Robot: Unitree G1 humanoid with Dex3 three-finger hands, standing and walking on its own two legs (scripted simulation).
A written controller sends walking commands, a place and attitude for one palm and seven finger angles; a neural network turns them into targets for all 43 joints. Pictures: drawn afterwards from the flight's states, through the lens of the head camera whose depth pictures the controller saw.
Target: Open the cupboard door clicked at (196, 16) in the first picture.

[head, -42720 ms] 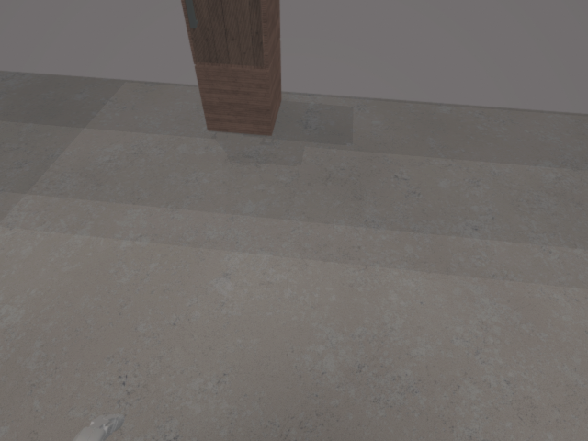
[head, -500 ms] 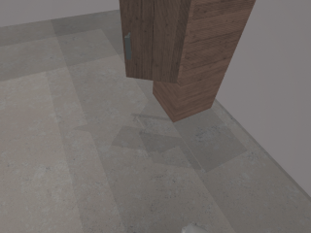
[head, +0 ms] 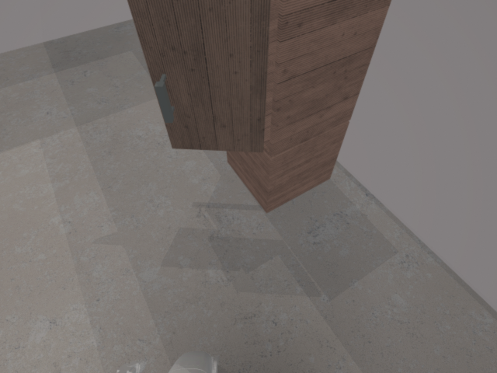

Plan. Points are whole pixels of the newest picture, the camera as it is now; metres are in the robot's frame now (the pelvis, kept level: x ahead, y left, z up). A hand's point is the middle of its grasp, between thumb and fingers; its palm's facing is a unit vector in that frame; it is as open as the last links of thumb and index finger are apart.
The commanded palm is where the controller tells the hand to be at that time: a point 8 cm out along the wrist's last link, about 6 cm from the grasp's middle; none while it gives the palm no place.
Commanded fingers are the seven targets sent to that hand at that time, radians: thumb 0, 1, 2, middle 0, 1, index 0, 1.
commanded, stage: take the last steps up to it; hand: left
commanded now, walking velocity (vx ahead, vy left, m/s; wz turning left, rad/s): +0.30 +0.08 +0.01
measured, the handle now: (166, 98) +0.84 +0.27 -0.10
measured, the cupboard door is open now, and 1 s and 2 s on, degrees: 55 55 55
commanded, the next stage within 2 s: come to a stop and stand still in 0.50 s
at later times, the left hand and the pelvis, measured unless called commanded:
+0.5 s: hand (121, 342) +0.19 +0.26 -0.18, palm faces +0.04 -0.99 -0.15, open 7.4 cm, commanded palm none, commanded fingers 0.00 0.90 0.90 -0.20 -0.30 -0.20 -0.30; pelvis +0.18 +0.09 +0.00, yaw -2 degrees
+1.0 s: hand (151, 265) +0.35 +0.23 -0.18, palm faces +0.00 -0.98 -0.17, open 7.3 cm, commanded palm none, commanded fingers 0.00 0.90 0.90 -0.20 -0.30 -0.20 -0.30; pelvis +0.24 +0.07 -0.01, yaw -1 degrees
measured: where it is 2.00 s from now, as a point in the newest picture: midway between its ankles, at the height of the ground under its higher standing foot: (231, 366)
